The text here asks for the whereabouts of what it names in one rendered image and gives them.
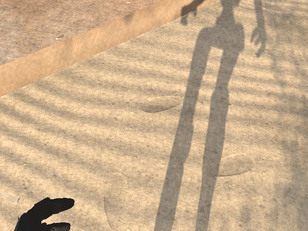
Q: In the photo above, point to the robot left hand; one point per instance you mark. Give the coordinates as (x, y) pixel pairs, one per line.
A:
(31, 221)

